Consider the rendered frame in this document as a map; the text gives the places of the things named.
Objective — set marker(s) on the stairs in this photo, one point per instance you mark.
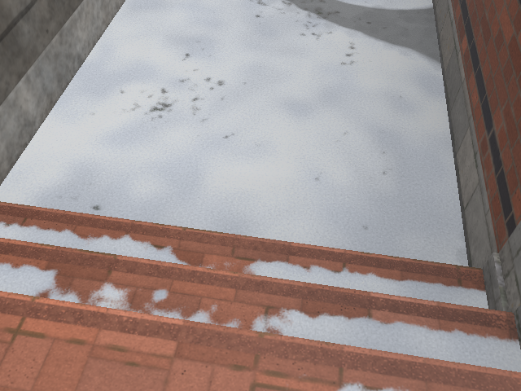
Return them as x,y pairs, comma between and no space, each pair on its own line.
374,301

